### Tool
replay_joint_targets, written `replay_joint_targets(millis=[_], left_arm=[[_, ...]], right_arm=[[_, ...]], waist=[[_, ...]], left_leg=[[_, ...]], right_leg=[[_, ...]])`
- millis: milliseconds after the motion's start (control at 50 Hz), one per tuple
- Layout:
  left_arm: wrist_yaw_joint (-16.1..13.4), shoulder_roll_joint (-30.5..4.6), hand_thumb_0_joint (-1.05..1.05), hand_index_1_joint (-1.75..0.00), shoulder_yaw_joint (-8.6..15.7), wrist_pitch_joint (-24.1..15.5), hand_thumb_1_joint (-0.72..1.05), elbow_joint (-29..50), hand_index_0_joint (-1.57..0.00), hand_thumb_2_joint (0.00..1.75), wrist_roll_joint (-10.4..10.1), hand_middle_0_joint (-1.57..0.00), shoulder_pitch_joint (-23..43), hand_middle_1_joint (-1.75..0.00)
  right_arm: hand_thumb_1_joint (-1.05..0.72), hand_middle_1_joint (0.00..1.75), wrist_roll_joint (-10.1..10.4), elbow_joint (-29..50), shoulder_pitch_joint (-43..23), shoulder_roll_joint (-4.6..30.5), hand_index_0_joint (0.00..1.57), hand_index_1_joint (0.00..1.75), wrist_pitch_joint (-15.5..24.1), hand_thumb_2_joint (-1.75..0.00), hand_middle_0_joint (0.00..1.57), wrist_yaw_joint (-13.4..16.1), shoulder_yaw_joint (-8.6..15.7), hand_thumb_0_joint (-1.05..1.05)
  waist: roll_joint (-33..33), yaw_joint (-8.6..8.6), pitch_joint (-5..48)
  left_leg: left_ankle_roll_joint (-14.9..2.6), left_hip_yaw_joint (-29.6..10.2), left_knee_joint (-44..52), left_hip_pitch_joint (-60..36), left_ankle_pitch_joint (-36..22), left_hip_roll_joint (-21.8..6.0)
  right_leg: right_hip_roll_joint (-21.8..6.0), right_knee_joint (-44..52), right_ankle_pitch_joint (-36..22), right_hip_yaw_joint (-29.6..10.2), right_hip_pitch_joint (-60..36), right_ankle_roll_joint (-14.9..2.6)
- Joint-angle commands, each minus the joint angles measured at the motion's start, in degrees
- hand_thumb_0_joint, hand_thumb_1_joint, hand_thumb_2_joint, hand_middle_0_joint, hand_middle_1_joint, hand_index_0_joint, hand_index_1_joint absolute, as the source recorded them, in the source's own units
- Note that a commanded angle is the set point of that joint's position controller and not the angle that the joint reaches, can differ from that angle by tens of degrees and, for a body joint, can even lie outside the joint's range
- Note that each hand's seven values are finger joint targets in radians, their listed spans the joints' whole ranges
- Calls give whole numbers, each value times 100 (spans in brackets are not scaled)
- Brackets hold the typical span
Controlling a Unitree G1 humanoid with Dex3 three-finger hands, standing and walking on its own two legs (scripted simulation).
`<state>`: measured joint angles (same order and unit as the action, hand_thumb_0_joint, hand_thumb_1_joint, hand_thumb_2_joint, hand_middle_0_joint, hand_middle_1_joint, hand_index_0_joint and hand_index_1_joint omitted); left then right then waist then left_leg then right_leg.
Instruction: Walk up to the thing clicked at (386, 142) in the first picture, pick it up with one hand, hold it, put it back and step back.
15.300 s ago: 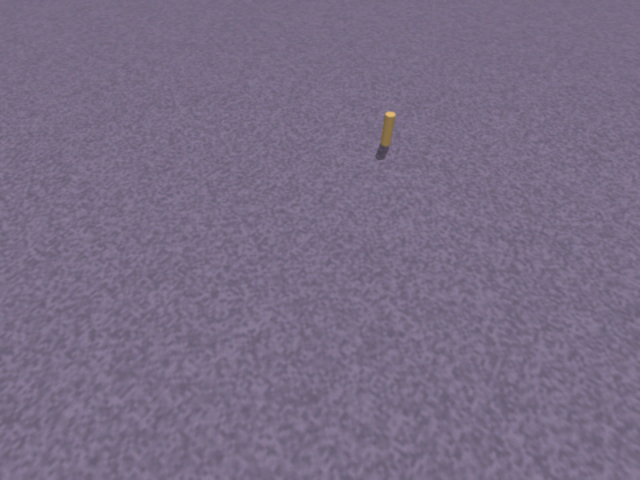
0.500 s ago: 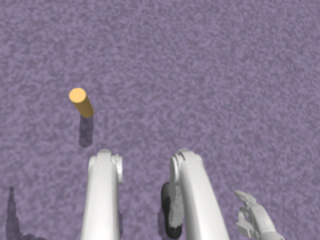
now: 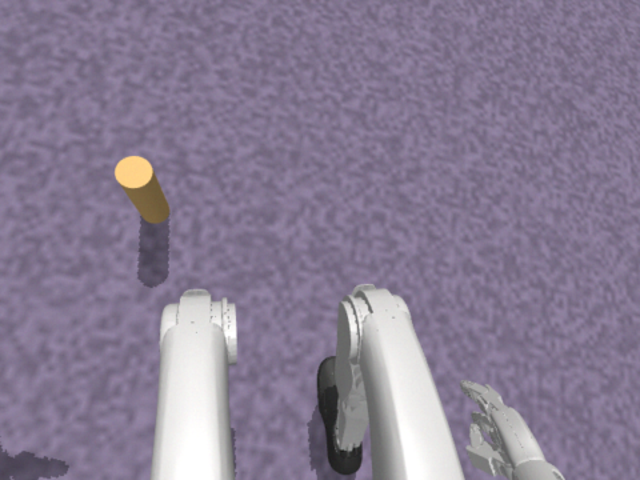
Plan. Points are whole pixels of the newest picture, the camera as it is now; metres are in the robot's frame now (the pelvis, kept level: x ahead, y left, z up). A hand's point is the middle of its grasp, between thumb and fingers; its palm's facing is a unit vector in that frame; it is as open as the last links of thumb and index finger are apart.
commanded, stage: go down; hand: left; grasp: from the side
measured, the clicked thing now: (146, 193) +0.52 +0.26 -0.29
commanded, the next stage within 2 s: approach in 0.24 s
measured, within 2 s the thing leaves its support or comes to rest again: neither
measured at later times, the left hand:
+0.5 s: hand out of the picture +0.42 +0.44 +0.01, palm faces +0.30 -0.95 -0.06, open 17.3 cm
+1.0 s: hand (70, 203) +0.46 +0.34 -0.21, palm faces +0.19 -0.98 +0.00, open 17.6 cm
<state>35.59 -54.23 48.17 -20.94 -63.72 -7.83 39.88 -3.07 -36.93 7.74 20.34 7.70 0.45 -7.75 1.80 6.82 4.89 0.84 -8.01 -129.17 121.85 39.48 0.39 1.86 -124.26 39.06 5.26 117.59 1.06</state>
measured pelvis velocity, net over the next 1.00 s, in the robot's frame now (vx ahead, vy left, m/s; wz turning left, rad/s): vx -0.01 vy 0.01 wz -0.12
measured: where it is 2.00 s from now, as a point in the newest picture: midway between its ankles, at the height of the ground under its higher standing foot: (275, 442)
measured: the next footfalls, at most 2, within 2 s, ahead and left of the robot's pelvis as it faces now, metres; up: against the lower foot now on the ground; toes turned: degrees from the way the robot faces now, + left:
none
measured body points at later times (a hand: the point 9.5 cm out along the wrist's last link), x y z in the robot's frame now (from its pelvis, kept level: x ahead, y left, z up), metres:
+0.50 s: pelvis +0.00 +0.00 -0.02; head +0.22 +0.09 +0.36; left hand +0.40 +0.49 +0.01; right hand +0.13 -0.27 -0.11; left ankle +0.08 +0.12 -0.35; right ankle +0.10 -0.12 -0.35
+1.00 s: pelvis -0.01 +0.01 -0.08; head +0.26 +0.14 +0.26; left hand +0.45 +0.39 -0.21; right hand +0.12 -0.26 -0.13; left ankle +0.08 +0.12 -0.35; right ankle +0.10 -0.12 -0.35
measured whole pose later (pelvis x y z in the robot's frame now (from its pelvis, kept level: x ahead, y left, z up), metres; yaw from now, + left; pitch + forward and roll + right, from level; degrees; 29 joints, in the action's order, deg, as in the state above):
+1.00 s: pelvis -0.01 +0.01 -0.08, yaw -7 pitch +21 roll -15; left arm 26.5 -57.0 43.9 -43.7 -78.8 -6.4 42.5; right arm -13.8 -32.1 -2.6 22.0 1.3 -3.1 -22.5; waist 11.0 14.4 -11.9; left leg 0.3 -15.4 -147.0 128.7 41.3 0.2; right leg 4.3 -135.9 38.0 11.2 121.7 2.4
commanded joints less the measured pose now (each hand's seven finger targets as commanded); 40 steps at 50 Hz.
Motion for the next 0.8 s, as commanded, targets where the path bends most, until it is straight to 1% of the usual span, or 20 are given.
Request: replay_joint_targets(millis=[0,60,120,220,240,300,320,360,400,440,460,480,560,660,680,700,720,740,760,780], left_arm=[[27,-2320,0,-8,256,-320,-45,1089,-3,8,-203,-4,1191,-8],[10,-2588,0,-8,331,-331,-45,1301,-3,9,-186,-4,1410,-8],[6,-2498,0,-8,316,-334,-44,1244,-3,10,-197,-3,1361,-8],[8,-2659,0,-9,347,-354,-44,1296,-3,9,-175,-4,1447,-9],[3,-2723,0,-8,437,-344,-43,1202,-3,9,-184,-4,1364,-8],[18,-2751,0,-8,412,-365,-43,1084,-3,9,-224,-4,1364,-7],[39,-2706,0,-15,394,-390,-45,1091,-3,15,-233,-5,1381,-12],[59,-2789,0,-7,403,-408,-54,843,-6,1,-211,-8,1312,-6],[124,-2516,0,-8,283,-482,-55,489,-6,1,-285,-7,1298,-7],[191,-2300,0,-7,142,-658,-59,360,-6,0,-410,-8,1467,-6],[196,-2236,0,-7,102,-727,-58,146,-7,0,-436,-8,1445,-7],[185,-2367,0,-7,218,-778,-58,-60,-7,0,-445,-8,1314,-6],[117,-2186,0,-8,-94,-1003,-58,-458,-6,1,-383,-8,1482,-7],[-168,-2762,0,-8,118,-1621,-59,-94,-6,3,-214,-7,1884,-7],[-225,-2606,0,-9,-8,-1753,-59,-70,-6,3,-196,-7,1926,-8],[-318,-2869,0,-9,178,-1871,-59,81,-6,4,-152,-7,1942,-8],[-402,-3002,0,-10,227,-1975,-59,64,-6,4,-85,-7,1922,-9],[-454,-2829,0,-10,147,-2065,-58,-71,-5,5,-85,-7,1815,-9],[-484,-2462,0,-11,-85,-2121,-59,-390,-5,6,-76,-7,1561,-10],[-555,-2627,0,-12,-9,-2245,-61,-7,-5,7,-55,-7,1744,-11]], right_arm=[[-90,30,28,241,750,1481,20,30,72,-90,20,93,510,0],[-90,30,26,267,784,1500,20,30,55,-90,20,93,497,0],[-90,30,23,272,779,1505,20,30,33,-90,20,88,472,0],[-90,30,17,276,782,1531,20,30,-18,-90,20,90,437,0],[-90,30,15,292,776,1561,20,30,-15,-90,20,86,431,0],[-90,30,4,315,701,1520,20,30,-9,-90,20,93,378,0],[-91,30,2,338,676,1539,20,30,-14,-91,20,88,374,0],[-90,30,-18,323,681,1557,20,30,-20,-90,20,81,330,0],[-90,30,-40,330,636,1572,20,30,-6,-90,20,69,267,0],[-90,30,-65,364,605,1546,20,30,23,-90,20,58,189,0],[-90,30,-97,374,585,1546,20,30,43,-90,20,45,148,0],[-90,30,-128,351,641,1589,20,30,44,-90,20,36,114,0],[-89,30,-237,423,502,1685,20,30,-26,-90,20,-15,-52,0],[-89,30,-492,490,327,1812,20,30,-216,-90,20,-91,-271,0],[-89,30,-552,520,229,1798,20,30,-254,-90,20,-119,-366,0],[-90,30,-604,509,188,1857,20,30,-282,-90,20,-125,-375,0],[-90,30,-660,492,159,1873,20,30,-332,-90,20,-139,-419,0],[-91,30,-719,399,175,1861,20,30,-385,-90,20,-155,-479,0],[-91,30,-768,414,114,1873,20,30,-435,-90,20,-179,-549,0],[-91,30,-830,366,72,1902,20,30,-469,-91,20,-185,-570,0]], waist=[[-1835,-237,3442],[-1926,-236,3625],[-1917,-202,3467],[-2012,-176,3469],[-1976,-217,3459],[-1660,-163,3304],[-1758,-127,3209],[-1667,-94,3083],[-1497,84,2860],[-1223,258,2708],[-1097,289,2653],[-1047,249,2705],[-1314,366,2569],[-1901,390,2798],[-2063,458,2805],[-2258,363,2879],[-2392,375,2963],[-2451,421,2934],[-2398,529,2844],[-2612,482,2831]], left_leg=[[-188,265,1738,-2894,-936,-188],[-178,266,1699,-2901,-946,-176],[-188,234,1716,-2790,-769,-176],[-173,202,1684,-2806,-767,-168],[-178,208,1681,-2789,-773,-162],[-242,320,1502,-2395,-647,-142],[-234,291,1519,-2401,-621,-153],[-231,259,1466,-2310,-628,-164],[-248,229,1300,-2125,-632,-174],[-282,221,1121,-1831,-480,-172],[-300,234,993,-1673,-470,-175],[-297,253,913,-1663,-621,-175],[-217,114,815,-1851,-620,-230],[-113,17,564,-2262,-961,-302],[-77,-32,542,-2416,-1106,-312],[-53,-51,498,-2566,-1225,-328],[-36,-74,444,-2666,-1338,-342],[-27,-86,364,-2736,-1476,-361],[-16,-127,317,-2761,-1552,-371],[7,-134,293,-2796,-1612,-380]], right_leg=[[50,1011,-810,249,-1351,-385],[41,982,-799,230,-1390,-389],[40,955,-714,273,-1366,-374],[35,895,-675,278,-1239,-379],[38,892,-691,278,-1265,-376],[70,1008,-577,237,-1421,-338],[64,947,-569,260,-1304,-352],[76,906,-560,290,-1277,-346],[98,865,-594,321,-1181,-333],[128,880,-489,353,-1201,-291],[143,872,-504,358,-1279,-270],[152,844,-636,362,-1378,-265],[178,582,-618,494,-1068,-306],[204,256,-875,592,-1119,-307],[199,167,-961,645,-1104,-306],[203,88,-1023,642,-1096,-307],[207,17,-1077,652,-1105,-305],[215,-17,-1159,669,-1113,-292],[221,-52,-1203,718,-1095,-290],[224,-118,-1265,728,-1073,-300]])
